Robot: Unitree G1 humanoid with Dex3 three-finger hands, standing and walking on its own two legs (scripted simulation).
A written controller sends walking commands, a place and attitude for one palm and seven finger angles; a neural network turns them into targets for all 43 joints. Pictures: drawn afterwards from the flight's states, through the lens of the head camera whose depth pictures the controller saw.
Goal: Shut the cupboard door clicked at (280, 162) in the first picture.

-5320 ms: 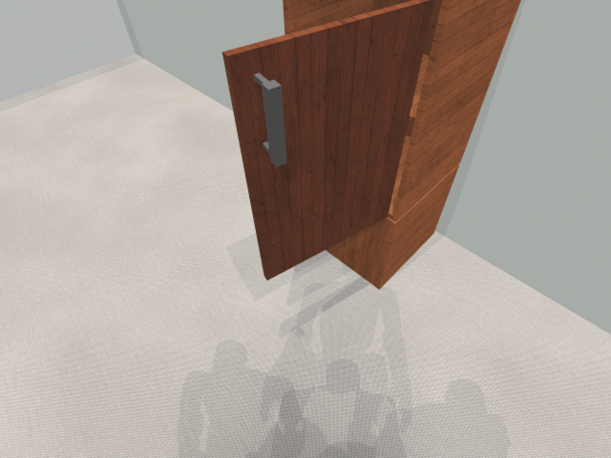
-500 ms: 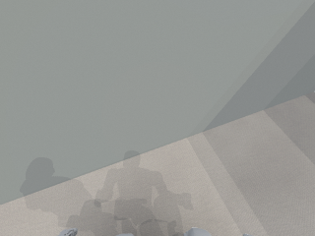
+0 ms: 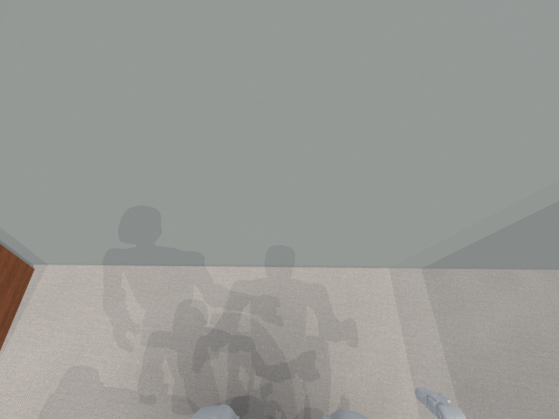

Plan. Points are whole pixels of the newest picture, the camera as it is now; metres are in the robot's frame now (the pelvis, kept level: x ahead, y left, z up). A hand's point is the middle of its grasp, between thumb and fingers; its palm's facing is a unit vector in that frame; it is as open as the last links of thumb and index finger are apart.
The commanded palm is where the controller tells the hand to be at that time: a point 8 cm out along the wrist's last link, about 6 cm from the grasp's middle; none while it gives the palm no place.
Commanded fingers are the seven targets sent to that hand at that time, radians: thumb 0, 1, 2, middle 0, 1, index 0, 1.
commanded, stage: turn to face it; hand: left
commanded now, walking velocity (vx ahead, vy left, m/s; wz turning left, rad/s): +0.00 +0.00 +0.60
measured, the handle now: out of the picture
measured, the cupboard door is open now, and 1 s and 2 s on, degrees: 77 77 77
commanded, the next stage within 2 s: none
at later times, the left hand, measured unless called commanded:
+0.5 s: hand out of the picture +0.07 +0.16 -0.14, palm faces +0.26 -0.93 -0.25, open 7.4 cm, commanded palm none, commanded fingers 0.00 0.90 0.90 -0.20 -0.30 -0.20 -0.30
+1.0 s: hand out of the picture +0.02 +0.19 -0.14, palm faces +0.56 -0.77 -0.30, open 7.4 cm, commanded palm none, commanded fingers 0.00 0.90 0.90 -0.20 -0.30 -0.20 -0.30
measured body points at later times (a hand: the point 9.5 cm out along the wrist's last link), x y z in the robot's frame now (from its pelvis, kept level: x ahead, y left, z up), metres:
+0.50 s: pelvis +0.02 -0.05 +0.01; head +0.08 -0.04 +0.46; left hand +0.05 +0.21 -0.12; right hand +0.16 -0.28 -0.14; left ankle -0.03 +0.07 -0.66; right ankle +0.04 -0.17 -0.72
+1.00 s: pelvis +0.05 -0.05 +0.00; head +0.10 -0.03 +0.45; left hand -0.01 +0.23 -0.12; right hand +0.26 -0.22 -0.15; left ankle -0.01 +0.07 -0.72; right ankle +0.12 -0.15 -0.73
